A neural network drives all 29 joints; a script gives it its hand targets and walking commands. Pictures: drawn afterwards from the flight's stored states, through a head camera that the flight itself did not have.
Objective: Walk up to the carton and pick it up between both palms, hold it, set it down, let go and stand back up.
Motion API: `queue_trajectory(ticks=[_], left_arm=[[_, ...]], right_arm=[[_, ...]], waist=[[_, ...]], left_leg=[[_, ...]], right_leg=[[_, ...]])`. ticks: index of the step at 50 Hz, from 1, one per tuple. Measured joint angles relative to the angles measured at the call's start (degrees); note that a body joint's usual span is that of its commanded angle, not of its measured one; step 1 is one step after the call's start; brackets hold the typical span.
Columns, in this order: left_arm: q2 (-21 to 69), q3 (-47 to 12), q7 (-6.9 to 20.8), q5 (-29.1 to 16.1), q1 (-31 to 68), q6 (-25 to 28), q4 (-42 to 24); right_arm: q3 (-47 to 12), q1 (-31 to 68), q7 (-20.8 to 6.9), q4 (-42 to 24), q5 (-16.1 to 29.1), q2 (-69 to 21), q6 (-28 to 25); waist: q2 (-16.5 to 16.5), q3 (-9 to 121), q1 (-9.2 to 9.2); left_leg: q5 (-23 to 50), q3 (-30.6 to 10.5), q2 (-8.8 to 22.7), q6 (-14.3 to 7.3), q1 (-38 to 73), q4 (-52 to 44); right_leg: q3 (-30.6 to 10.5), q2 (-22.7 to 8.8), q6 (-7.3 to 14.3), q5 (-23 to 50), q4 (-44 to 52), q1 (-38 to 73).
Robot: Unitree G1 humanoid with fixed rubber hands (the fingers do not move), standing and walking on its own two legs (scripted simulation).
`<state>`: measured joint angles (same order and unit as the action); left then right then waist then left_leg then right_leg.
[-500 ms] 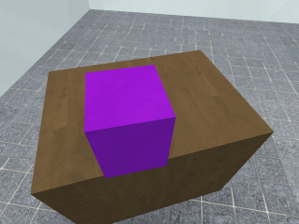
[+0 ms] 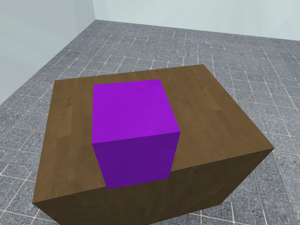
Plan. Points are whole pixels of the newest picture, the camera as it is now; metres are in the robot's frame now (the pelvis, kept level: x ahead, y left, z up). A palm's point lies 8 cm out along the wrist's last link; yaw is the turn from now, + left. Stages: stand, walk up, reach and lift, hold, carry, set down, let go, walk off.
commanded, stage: walk up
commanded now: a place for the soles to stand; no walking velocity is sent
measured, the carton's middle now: (133, 134) +0.40 +0.05 +0.02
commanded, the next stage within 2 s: none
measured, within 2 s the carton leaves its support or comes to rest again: neither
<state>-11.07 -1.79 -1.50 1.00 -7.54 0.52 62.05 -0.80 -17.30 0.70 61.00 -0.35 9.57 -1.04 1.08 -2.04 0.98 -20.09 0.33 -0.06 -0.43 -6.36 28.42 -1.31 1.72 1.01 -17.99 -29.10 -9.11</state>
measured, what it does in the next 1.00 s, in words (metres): stands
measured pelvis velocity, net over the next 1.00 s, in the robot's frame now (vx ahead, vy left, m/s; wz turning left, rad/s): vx -0.02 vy -0.02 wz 0.25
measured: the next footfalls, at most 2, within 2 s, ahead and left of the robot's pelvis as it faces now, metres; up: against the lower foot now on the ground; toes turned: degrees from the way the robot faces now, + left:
none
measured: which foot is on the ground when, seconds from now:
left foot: down 0.00-1.00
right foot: down 0.00-1.00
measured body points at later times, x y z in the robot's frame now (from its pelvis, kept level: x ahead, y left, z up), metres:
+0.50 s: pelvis -0.01 -0.01 +0.00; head -0.01 +0.00 +0.45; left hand +0.01 +0.22 -0.16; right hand +0.02 -0.25 -0.15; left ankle -0.05 +0.11 -0.74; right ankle -0.02 -0.11 -0.74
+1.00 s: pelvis -0.02 -0.02 -0.01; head -0.02 +0.01 +0.44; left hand -0.04 +0.23 -0.17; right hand +0.05 -0.25 -0.15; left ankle -0.05 +0.11 -0.74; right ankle -0.02 -0.11 -0.74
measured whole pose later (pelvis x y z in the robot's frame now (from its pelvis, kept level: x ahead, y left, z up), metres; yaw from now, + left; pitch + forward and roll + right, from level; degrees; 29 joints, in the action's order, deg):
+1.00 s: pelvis -0.02 -0.02 -0.01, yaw +14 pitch -3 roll -2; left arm -13.6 -1.1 -1.2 1.2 -10.4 -2.2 62.0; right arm -1.5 -17.3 2.4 59.3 -0.5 10.4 -0.8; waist 0.6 -3.4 -0.3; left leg -21.2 -13.3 -2.9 1.0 -14.5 38.8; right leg 12.8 -0.6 1.8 -20.4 -32.0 -8.8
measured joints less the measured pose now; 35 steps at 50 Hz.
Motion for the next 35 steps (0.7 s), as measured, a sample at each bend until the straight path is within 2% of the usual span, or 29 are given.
queue_trajectory(ticks=[14, 35], left_arm=[[-0.1, -0.1, -0.1, -0.1, -1.6, -0.5, 2.3], [-1.1, 0.1, 0.2, 0.0, -2.3, -1.5, 1.8]], right_arm=[[0.2, -0.5, 0.6, 1.5, -0.3, 0.2, 0.1], [-0.5, 0.6, 1.3, 0.9, -0.2, 0.3, -0.1]], waist=[[-0.4, -1.0, -0.34], [-0.5, -0.8, -0.93]], left_leg=[[0.5, -3.3, -0.1, 0.6, -0.8, 0.8], [0.6, -9.8, -1.3, 1.3, -4.5, 5.0]], right_leg=[[3.4, -0.3, 0.5, 0.4, 1.2, 1.2], [10.0, -1.3, 0.9, -0.1, 0.7, 1.6]])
